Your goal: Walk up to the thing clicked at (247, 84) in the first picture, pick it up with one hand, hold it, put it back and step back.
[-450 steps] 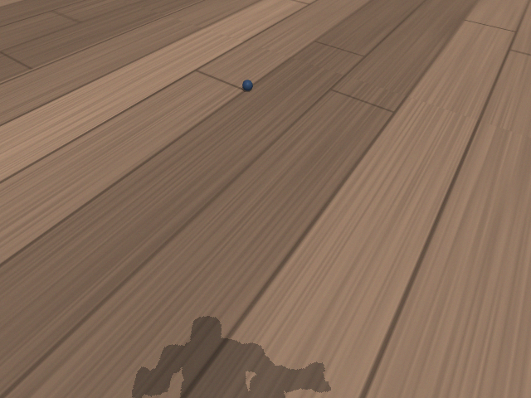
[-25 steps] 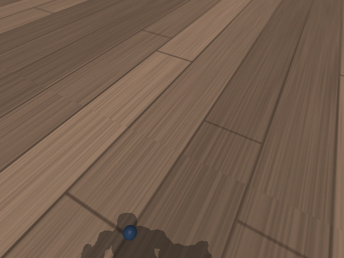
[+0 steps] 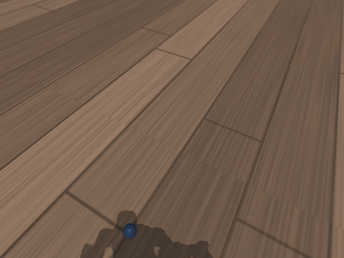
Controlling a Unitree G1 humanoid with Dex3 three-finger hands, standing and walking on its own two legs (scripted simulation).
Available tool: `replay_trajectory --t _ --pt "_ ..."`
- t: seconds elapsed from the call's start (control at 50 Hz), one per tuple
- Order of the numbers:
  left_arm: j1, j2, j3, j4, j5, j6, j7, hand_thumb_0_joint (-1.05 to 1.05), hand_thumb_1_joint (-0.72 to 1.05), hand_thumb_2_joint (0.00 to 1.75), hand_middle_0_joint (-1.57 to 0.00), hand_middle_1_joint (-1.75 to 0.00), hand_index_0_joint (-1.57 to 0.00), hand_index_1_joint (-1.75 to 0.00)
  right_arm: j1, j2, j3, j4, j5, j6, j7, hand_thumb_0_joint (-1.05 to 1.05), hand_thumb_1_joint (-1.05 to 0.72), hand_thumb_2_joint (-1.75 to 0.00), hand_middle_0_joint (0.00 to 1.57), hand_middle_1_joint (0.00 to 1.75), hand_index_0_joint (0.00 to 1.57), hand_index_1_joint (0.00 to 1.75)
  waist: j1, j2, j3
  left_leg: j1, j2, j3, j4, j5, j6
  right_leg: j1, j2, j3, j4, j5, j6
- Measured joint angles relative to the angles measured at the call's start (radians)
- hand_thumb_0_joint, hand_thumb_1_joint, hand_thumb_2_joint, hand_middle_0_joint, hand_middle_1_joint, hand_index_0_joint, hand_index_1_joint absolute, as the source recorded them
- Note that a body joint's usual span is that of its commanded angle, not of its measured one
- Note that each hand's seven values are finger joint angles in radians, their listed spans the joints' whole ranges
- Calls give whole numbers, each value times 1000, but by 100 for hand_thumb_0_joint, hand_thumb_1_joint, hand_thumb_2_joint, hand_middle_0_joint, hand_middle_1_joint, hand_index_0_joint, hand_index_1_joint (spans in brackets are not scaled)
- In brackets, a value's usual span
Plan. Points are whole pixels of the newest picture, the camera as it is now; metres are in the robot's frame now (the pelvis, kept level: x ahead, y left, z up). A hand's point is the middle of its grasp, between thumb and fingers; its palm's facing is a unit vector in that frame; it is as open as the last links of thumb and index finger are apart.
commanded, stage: stand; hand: left
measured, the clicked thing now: (129, 230) +0.38 +0.21 -0.75
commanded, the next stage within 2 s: walk up in 0.04 s
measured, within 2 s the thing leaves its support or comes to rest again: neither
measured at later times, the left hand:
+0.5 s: hand out of the picture +0.06 +0.27 -0.16, palm faces -0.01 -0.93 -0.38, open 7.3 cm
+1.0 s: hand out of the picture +0.05 +0.28 -0.16, palm faces +0.01 -0.93 -0.37, open 7.3 cm
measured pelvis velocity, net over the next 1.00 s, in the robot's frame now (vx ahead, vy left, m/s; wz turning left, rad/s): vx -0.02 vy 0.01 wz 0.02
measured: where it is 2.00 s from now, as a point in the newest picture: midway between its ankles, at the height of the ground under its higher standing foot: outside the picture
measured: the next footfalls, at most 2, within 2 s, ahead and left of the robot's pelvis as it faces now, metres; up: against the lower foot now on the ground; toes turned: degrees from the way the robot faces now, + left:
none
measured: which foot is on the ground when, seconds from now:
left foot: down 0.00-1.00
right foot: down 0.00-1.00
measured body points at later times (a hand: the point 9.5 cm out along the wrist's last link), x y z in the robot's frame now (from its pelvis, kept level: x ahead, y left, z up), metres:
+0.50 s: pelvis -0.02 +0.01 -0.01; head +0.00 +0.01 +0.44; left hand +0.06 +0.32 -0.13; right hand +0.06 -0.30 -0.14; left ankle +0.00 +0.13 -0.75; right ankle -0.01 -0.12 -0.75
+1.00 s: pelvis -0.02 +0.01 -0.01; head -0.01 +0.01 +0.44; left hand +0.05 +0.32 -0.13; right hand +0.07 -0.29 -0.14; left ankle +0.00 +0.13 -0.75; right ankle -0.01 -0.12 -0.75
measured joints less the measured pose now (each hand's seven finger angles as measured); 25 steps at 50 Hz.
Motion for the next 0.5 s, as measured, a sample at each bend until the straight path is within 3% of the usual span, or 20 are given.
replay_trajectory --t 0.18,0.5 --pt "-28 -2 22 -17 -5 3 9 0 91 89 -21 -30 -21 -30 -12 -11 -23 -32 12 26 5 1 -90 -90 20 30 20 30 2 9 31 -35 -2 -5 50 -15 6 -30 -4 -4 45 -14 1" --pt "-44 9 32 -37 7 13 5 0 91 89 -20 -30 -21 -30 -17 -9 -38 -64 2 39 19 1 -90 -90 20 30 20 30 1 7 37 -77 -18 -8 84 -7 18 -78 -21 -4 96 -17 9"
